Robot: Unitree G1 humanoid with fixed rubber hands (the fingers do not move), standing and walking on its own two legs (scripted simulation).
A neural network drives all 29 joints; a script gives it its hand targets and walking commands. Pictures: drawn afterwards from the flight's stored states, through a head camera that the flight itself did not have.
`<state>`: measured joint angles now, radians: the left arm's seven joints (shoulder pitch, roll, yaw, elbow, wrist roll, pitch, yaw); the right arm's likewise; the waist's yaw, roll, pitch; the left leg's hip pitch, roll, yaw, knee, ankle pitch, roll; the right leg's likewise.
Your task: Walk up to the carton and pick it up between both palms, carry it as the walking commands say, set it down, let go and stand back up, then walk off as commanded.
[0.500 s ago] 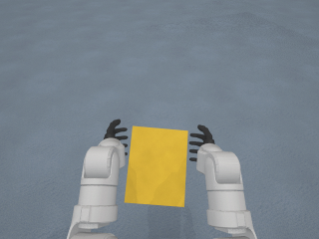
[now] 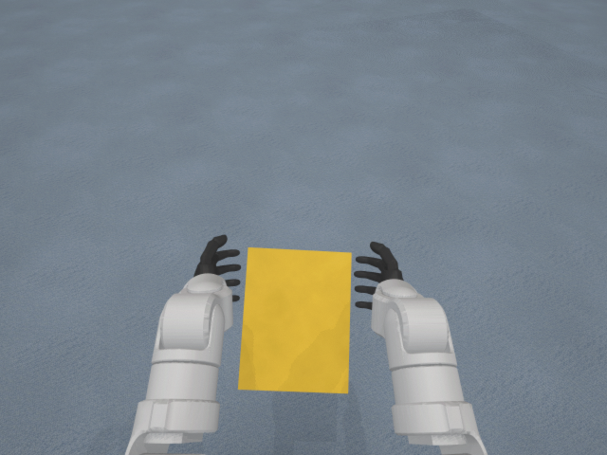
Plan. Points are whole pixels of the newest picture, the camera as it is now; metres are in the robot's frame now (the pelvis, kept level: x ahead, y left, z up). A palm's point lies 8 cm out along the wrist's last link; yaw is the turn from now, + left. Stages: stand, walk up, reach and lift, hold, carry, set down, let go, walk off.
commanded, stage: carry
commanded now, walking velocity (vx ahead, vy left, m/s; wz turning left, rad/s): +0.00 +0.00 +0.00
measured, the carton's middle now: (295, 315) +0.34 +0.00 -0.05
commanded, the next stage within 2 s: hold in 1.12 s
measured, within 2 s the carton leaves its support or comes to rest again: neither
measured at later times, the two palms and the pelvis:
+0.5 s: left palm (209, 288) +0.32 +0.12 +0.07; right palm (387, 294) +0.31 -0.12 +0.06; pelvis +0.01 +0.00 +0.00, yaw -1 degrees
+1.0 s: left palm (203, 292) +0.31 +0.13 +0.06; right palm (381, 299) +0.31 -0.11 +0.06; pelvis +0.00 +0.01 +0.00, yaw -1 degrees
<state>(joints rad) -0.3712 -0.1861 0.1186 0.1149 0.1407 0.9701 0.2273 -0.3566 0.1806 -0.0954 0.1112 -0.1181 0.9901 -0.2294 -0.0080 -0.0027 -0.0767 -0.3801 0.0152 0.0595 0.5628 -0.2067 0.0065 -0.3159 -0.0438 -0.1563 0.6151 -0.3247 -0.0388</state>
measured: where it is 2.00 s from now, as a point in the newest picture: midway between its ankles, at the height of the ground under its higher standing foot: outside the picture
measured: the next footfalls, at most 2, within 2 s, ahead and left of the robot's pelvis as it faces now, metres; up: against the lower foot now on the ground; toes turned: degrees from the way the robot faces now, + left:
none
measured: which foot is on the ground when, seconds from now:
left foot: down 0.00-1.00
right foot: down 0.00-1.00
